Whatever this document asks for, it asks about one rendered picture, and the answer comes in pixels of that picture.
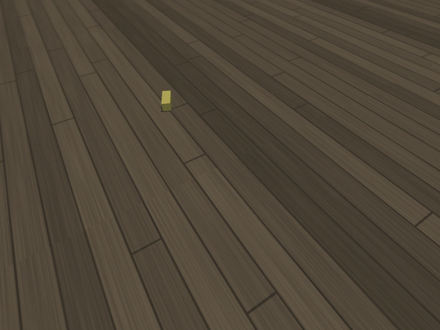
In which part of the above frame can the carton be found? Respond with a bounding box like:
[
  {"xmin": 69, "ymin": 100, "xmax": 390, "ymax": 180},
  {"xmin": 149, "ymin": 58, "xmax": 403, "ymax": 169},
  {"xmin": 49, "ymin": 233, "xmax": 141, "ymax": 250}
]
[{"xmin": 162, "ymin": 91, "xmax": 172, "ymax": 111}]

